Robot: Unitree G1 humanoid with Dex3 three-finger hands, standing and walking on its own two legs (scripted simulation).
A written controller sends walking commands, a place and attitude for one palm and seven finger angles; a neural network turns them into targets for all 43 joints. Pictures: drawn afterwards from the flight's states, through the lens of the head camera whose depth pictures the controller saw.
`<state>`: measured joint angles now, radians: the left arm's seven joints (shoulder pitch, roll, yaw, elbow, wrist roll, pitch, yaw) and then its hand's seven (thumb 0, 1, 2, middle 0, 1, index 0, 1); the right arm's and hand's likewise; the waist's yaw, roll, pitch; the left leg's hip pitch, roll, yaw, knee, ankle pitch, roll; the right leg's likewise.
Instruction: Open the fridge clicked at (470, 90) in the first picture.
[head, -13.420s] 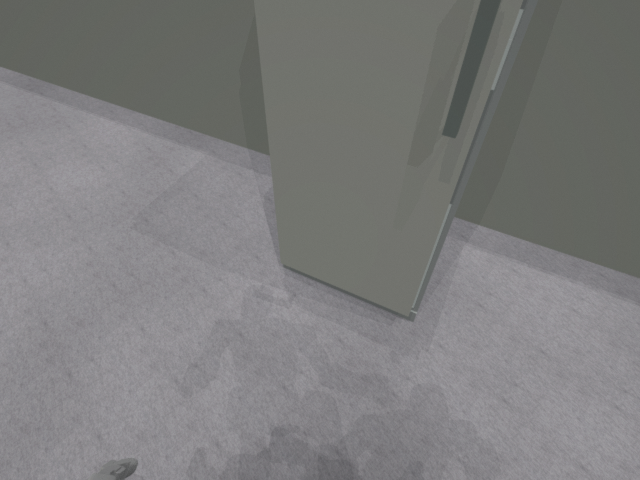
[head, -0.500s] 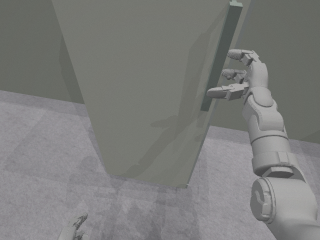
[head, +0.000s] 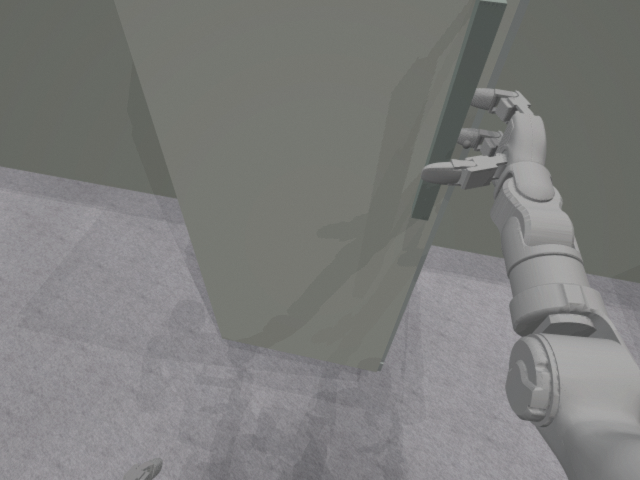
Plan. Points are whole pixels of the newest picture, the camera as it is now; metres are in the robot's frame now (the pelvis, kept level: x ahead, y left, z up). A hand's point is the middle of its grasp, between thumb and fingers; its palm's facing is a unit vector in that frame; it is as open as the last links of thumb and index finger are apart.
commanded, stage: feel for the door with the fingertips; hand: right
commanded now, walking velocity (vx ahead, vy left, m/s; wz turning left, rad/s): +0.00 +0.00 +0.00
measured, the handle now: (447, 120) +0.52 -0.11 +0.21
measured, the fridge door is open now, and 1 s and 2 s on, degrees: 0 0 0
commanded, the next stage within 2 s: slide the fingers in behind the handle in 0.08 s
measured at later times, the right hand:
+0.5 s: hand (458, 142) +0.47 -0.11 +0.21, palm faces +0.10 +0.99 +0.00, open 14.0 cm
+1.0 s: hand (443, 144) +0.46 -0.09 +0.21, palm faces +0.12 +0.99 +0.01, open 14.0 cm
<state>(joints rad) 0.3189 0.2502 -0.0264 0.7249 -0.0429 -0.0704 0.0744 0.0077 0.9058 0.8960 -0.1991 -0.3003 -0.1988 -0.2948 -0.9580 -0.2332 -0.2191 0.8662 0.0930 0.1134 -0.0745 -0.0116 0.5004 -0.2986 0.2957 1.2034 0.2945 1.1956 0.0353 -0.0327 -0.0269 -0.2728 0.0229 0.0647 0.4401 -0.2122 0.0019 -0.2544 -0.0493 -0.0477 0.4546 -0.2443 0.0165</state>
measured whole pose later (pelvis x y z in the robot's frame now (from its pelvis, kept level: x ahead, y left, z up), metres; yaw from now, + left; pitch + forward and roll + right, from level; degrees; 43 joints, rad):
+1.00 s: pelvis +0.00 +0.00 +0.00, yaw +1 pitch +2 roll +0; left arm 0.28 0.23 -0.03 0.71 -0.03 -0.08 0.05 0.01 0.91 0.90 -0.20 -0.30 -0.20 -0.29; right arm -0.92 -0.14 -0.20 0.80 0.08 0.12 -0.16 -0.01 0.50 -0.30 0.30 1.20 0.30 1.20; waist 0.03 -0.03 -0.05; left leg -0.27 0.02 0.05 0.45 -0.21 0.00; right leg -0.24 -0.05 -0.06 0.45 -0.24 0.02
